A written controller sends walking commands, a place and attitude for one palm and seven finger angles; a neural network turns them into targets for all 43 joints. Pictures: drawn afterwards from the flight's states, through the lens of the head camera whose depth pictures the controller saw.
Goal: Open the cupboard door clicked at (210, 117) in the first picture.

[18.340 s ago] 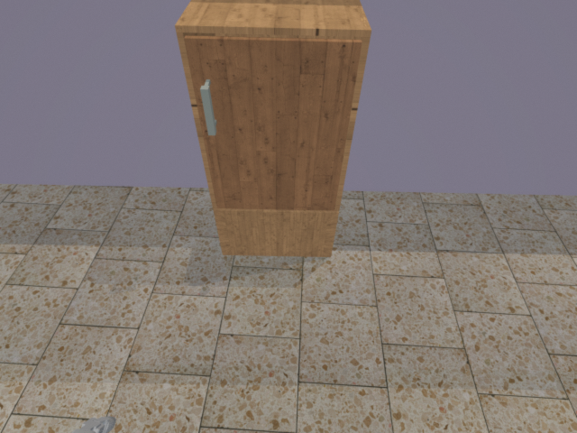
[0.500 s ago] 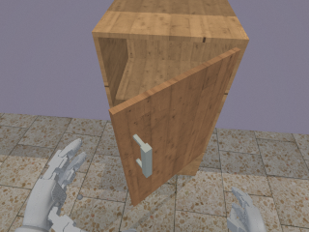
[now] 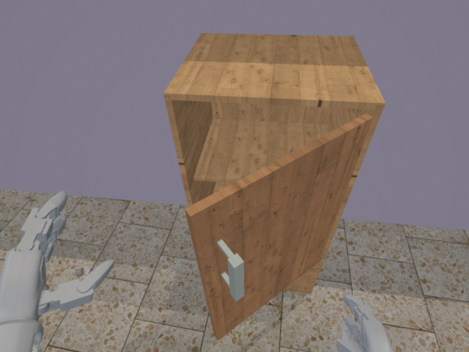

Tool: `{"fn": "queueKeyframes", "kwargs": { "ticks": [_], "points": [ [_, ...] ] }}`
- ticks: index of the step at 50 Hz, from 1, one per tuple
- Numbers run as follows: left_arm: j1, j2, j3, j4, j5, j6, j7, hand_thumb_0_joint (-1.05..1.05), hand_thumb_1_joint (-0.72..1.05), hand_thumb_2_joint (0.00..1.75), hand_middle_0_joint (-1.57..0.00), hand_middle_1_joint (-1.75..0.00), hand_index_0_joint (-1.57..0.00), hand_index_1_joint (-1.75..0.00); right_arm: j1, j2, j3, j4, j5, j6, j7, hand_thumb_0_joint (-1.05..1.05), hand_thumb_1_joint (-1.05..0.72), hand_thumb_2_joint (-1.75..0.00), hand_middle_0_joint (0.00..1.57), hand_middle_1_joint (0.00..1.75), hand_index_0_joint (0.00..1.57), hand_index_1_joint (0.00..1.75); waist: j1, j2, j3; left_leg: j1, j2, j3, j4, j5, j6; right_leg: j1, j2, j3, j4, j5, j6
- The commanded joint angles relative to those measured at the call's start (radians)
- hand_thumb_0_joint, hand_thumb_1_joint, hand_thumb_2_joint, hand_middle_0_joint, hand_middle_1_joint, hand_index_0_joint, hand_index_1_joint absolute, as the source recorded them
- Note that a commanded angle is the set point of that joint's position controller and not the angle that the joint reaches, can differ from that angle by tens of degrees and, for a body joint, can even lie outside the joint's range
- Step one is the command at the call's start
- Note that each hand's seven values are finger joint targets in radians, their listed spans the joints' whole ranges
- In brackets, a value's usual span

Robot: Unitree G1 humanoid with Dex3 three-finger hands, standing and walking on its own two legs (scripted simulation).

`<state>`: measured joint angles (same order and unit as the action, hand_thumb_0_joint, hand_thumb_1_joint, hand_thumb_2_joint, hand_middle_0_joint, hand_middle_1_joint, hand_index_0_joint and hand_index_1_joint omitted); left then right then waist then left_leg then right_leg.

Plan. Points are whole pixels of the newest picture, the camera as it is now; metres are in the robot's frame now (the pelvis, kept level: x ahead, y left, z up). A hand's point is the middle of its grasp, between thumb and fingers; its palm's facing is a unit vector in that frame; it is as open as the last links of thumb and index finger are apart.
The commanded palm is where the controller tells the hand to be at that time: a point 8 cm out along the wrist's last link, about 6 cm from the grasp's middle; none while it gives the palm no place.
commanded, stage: draw the hand back to the body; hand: left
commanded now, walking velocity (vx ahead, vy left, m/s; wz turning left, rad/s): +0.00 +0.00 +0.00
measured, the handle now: (230, 270) +0.28 +0.05 -0.02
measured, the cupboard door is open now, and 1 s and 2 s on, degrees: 43 43 43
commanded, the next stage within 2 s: step back with the hand held close in 0.58 s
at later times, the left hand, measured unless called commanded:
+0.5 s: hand (76, 260) +0.18 +0.23 +0.15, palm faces +0.42 -0.82 -0.39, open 7.5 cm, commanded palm +0.14 +0.27 +0.18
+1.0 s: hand (69, 277) +0.16 +0.23 +0.15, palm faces +0.34 -0.80 -0.50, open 7.4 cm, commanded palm +0.11 +0.27 +0.19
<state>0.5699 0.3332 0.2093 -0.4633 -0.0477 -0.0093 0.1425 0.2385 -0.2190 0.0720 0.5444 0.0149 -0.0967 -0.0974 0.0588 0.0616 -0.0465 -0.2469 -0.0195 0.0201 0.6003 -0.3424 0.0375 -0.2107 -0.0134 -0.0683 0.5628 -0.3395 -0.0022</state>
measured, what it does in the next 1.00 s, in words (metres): stands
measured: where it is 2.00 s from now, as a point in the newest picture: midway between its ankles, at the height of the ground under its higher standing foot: outside the picture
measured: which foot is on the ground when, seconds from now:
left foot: down 0.00-1.00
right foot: down 0.00-1.00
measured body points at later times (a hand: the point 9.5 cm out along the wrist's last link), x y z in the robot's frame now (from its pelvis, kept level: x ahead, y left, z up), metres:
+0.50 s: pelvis +0.00 -0.03 +0.01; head -0.02 -0.05 +0.46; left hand +0.16 +0.27 +0.18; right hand +0.18 -0.25 -0.07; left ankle -0.01 +0.09 -0.73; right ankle -0.02 -0.12 -0.73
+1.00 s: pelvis -0.04 -0.03 +0.01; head -0.02 -0.04 +0.46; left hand +0.14 +0.27 +0.18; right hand +0.14 -0.28 -0.08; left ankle -0.01 +0.09 -0.73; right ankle -0.02 -0.12 -0.73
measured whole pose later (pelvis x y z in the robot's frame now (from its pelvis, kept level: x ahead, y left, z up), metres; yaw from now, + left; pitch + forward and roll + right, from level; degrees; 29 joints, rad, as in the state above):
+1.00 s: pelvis -0.04 -0.03 +0.01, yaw +0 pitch -1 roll -1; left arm 0.58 0.39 0.36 -0.47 -0.06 -0.12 0.11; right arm 0.17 -0.25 -0.02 0.59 0.01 0.00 -0.08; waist 0.01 0.05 0.05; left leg -0.24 0.02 0.01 0.46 -0.21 0.00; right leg -0.20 0.03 -0.08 0.41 -0.20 -0.04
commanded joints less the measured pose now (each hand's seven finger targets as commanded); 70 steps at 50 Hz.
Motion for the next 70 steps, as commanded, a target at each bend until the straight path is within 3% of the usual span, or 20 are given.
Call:
{"fn": "queueKeyframes", "kwargs": {
  "ticks": [1, 10, 13, 15, 20, 23, 29, 34, 35, 36, 37, 39, 41, 43, 47, 51, 54, 58, 65, 70],
  "points": [
    [-0.072, 0.154, 0.153, -0.185, -0.009, -0.066, 0.008, 0.0, 0.58, 0.76, -0.19, -0.3, -0.19, -0.3, -0.133, -0.106, -0.057, -0.145, -0.002, -0.056, -0.003, 0.0, -0.9, -0.9, 0.2, 0.3, 0.2, 0.3, 0.001, -0.027, -0.028, 0.073, 0.05, -0.061, -0.152, 0.381, -0.028, 0.051, 0.007, 0.012, -0.111, 0.283, -0.021],
    [-0.203, 0.227, 0.267, -0.206, -0.024, -0.087, 0.007, 0.0, 0.9, 0.9, -0.2, -0.3, -0.2, -0.3, -0.161, -0.106, -0.064, -0.107, -0.008, -0.054, 0.004, 0.0, -0.9, -0.9, 0.2, 0.3, 0.2, 0.3, 0.01, 0.048, -0.041, 0.142, 0.038, -0.04, -0.196, 0.403, -0.025, 0.125, 0.006, 0.025, -0.173, 0.347, -0.024],
    [-0.125, 0.147, 0.208, -0.1, -0.03, -0.077, -0.011, 0.0, 0.9, 0.9, -0.2, -0.3, -0.2, -0.3, -0.167, -0.111, -0.073, -0.099, -0.007, -0.043, 0.013, 0.0, -0.9, -0.9, 0.2, 0.3, 0.2, 0.3, 0.008, -0.022, 0.014, 0.138, 0.04, -0.031, -0.207, 0.394, -0.018, 0.116, 0.01, 0.022, -0.196, 0.358, -0.02],
    [-0.135, 0.145, 0.199, -0.092, -0.033, -0.075, -0.018, 0.0, 0.9, 0.9, -0.2, -0.3, -0.2, -0.3, -0.167, -0.115, -0.078, -0.1, -0.007, -0.028, 0.016, 0.0, -0.9, -0.9, 0.2, 0.3, 0.2, 0.3, 0.004, -0.054, 0.016, 0.14, 0.038, -0.025, -0.212, 0.372, -0.012, 0.119, 0.009, 0.026, -0.204, 0.355, -0.013],
    [-0.195, 0.207, 0.236, -0.18, -0.026, -0.099, -0.014, 0.0, 0.9, 0.9, -0.2, -0.3, -0.2, -0.3, -0.185, -0.112, -0.083, -0.102, -0.01, -0.029, 0.011, 0.0, -0.9, -0.9, 0.2, 0.3, 0.2, 0.3, 0.009, -0.006, -0.051, 0.173, 0.027, -0.019, -0.212, 0.35, -0.007, 0.149, 0.004, 0.042, -0.217, 0.355, -0.014],
    [-0.204, 0.238, 0.258, -0.207, -0.024, -0.108, -0.007, 0.0, 0.9, 0.9, -0.2, -0.3, -0.2, -0.3, -0.191, -0.108, -0.081, -0.095, -0.011, -0.042, 0.005, 0.0, -0.9, -0.9, 0.2, 0.3, 0.2, 0.3, 0.014, 0.024, -0.049, 0.176, 0.023, -0.02, -0.212, 0.346, -0.011, 0.158, 0.004, 0.047, -0.232, 0.358, -0.017],
    [-0.184, 0.194, 0.23, -0.13, -0.029, -0.111, -0.012, 0.0, 0.9, 0.9, -0.2, -0.3, -0.2, -0.3, -0.192, -0.104, -0.081, -0.076, -0.009, -0.051, 0.003, 0.0, -0.9, -0.9, 0.2, 0.3, 0.2, 0.3, 0.004, -0.007, 0.047, 0.17, 0.025, -0.02, -0.231, 0.296, -0.011, 0.11, 0.009, 0.047, -0.268, 0.296, -0.012],
    [-0.174, 0.178, 0.218, -0.097, -0.032, -0.118, -0.022, 0.0, 0.9, 0.9, -0.2, -0.3, -0.2, -0.3, -0.195, -0.106, -0.088, -0.07, -0.008, -0.047, 0.007, 0.0, -0.9, -0.9, 0.2, 0.3, 0.2, 0.3, 0.006, -0.014, 0.043, 0.178, 0.026, -0.012, -0.236, 0.278, -0.008, 0.114, 0.006, 0.056, -0.281, 0.273, -0.007],
    [-0.263, 0.215, 0.236, -0.151, -0.03, -0.129, -0.017, 0.0, 0.9, 0.9, -0.2, -0.3, -0.2, -0.3, -0.202, -0.108, -0.088, -0.071, -0.007, -0.051, 0.006, 0.0, -0.9, -0.9, 0.2, 0.3, 0.2, 0.3, 0.002, -0.008, 0.018, 0.187, 0.023, -0.015, -0.236, 0.269, -0.007, 0.115, 0.005, 0.06, -0.283, 0.262, -0.007],
    [-0.306, 0.322, 0.354, -0.169, -0.018, -0.164, -0.01, 0.0, 0.9, 0.9, -0.2, -0.3, -0.2, -0.3, -0.175, -0.127, -0.094, -0.098, -0.005, -0.029, 0.009, 0.0, -0.9, -0.9, 0.2, 0.3, 0.2, 0.3, -0.037, -0.084, 0.089, 0.113, 0.045, -0.04, -0.182, 0.228, 0.007, 0.012, -0.047, 0.121, -0.333, 0.294, 0.006],
    [-0.194, 0.257, 0.309, -0.081, -0.02, -0.161, -0.019, 0.0, 0.9, 0.9, -0.2, -0.3, -0.2, -0.3, -0.175, -0.116, -0.101, -0.079, -0.009, -0.011, 0.011, 0.0, -0.9, -0.9, 0.2, 0.3, 0.2, 0.3, -0.04, -0.14, 0.067, 0.119, 0.038, -0.036, -0.149, 0.222, 0.006, 0.009, -0.074, 0.117, -0.338, 0.304, 0.008],
    [-0.148, 0.235, 0.281, -0.086, -0.017, -0.16, -0.024, 0.0, 0.9, 0.9, -0.2, -0.3, -0.2, -0.3, -0.182, -0.118, -0.103, -0.089, -0.01, 0.007, 0.016, 0.0, -0.9, -0.9, 0.2, 0.3, 0.2, 0.3, -0.044, -0.115, 0.059, 0.109, 0.037, -0.03, -0.139, 0.239, 0.0, -0.002, -0.088, 0.107, -0.321, 0.345, 0.008],
    [-0.094, 0.215, 0.266, -0.121, -0.017, -0.166, -0.023, 0.0, 0.9, 0.9, -0.2, -0.3, -0.2, -0.3, -0.176, -0.124, -0.109, -0.099, -0.01, 0.019, 0.019, 0.0, -0.9, -0.9, 0.2, 0.3, 0.2, 0.3, -0.048, -0.039, 0.007, 0.108, 0.045, -0.031, -0.149, 0.272, -0.003, 0.014, -0.087, 0.099, -0.287, 0.343, 0.008],
    [-0.074, 0.222, 0.267, -0.184, -0.016, -0.174, -0.015, 0.0, 0.9, 0.9, -0.2, -0.3, -0.2, -0.3, -0.172, -0.132, -0.114, -0.107, -0.011, 0.028, 0.016, 0.0, -0.9, -0.9, 0.2, 0.3, 0.2, 0.3, -0.05, 0.03, -0.044, 0.099, 0.058, -0.041, -0.168, 0.326, -0.005, 0.055, -0.08, 0.08, -0.242, 0.368, 0.003],
    [-0.034, 0.269, 0.318, -0.229, -0.019, -0.176, 0.004, 0.0, 0.9, 0.9, -0.2, -0.3, -0.2, -0.3, -0.171, -0.121, -0.122, -0.126, -0.005, 0.044, 0.01, 0.0, -0.9, -0.9, 0.2, 0.3, 0.2, 0.3, -0.052, -0.059, -0.102, 0.077, 0.064, -0.037, -0.146, 0.362, -0.009, 0.07, -0.075, 0.09, -0.211, 0.422, 0.005],
    [-0.018, 0.28, 0.338, -0.233, -0.022, -0.179, 0.02, 0.0, 0.9, 0.9, -0.2, -0.3, -0.2, -0.3, -0.169, -0.123, -0.128, -0.136, 0.001, 0.053, 0.002, 0.0, -0.9, -0.9, 0.2, 0.3, 0.2, 0.3, -0.055, -0.063, -0.101, 0.036, 0.069, -0.046, -0.139, 0.371, -0.014, 0.07, -0.078, 0.09, -0.182, 0.436, -0.003],
    [0.001, 0.279, 0.34, -0.238, -0.02, -0.182, 0.027, 0.0, 0.9, 0.9, -0.2, -0.3, -0.2, -0.3, -0.171, -0.128, -0.129, -0.138, 0.0, 0.053, -0.002, 0.0, -0.9, -0.9, 0.2, 0.3, 0.2, 0.3, -0.054, -0.008, -0.094, -0.004, 0.085, -0.071, -0.166, 0.37, -0.009, 0.077, -0.062, 0.086, -0.156, 0.398, -0.002],
    [0.018, 0.27, 0.338, -0.235, -0.013, -0.185, 0.031, 0.0, 0.9, 0.9, -0.2, -0.3, -0.2, -0.3, -0.177, -0.139, -0.129, -0.139, -0.002, 0.05, -0.002, 0.0, -0.9, -0.9, 0.2, 0.3, 0.2, 0.3, -0.051, 0.027, -0.069, -0.112, 0.11, -0.112, -0.225, 0.25, 0.008, 0.107, -0.034, 0.083, -0.125, 0.296, 0.003],
    [-0.024, 0.259, 0.344, -0.259, 0.018, -0.215, 0.033, 0.0, 0.9, 0.9, -0.2, -0.3, -0.2, -0.3, -0.157, -0.151, -0.125, -0.154, -0.011, 0.024, 0.001, 0.0, -0.9, -0.9, 0.2, 0.3, 0.2, 0.3, -0.058, 0.04, 0.006, -0.399, 0.146, -0.174, -0.312, -0.214, 0.047, 0.177, -0.001, 0.115, -0.063, 0.056, 0.008],
    [-0.051, 0.26, 0.355, -0.281, 0.033, -0.235, 0.036, 0.0, 0.9, 0.9, -0.2, -0.3, -0.2, -0.3, -0.14, -0.148, -0.126, -0.153, -0.019, -0.001, 0.001, 0.0, -0.9, -0.9, 0.2, 0.3, 0.2, 0.3, -0.06, 0.05, -0.001, -0.446, 0.15, -0.192, -0.291, -0.305, 0.058, 0.166, 0.015, 0.137, -0.03, -0.003, 0.004]
  ]
}}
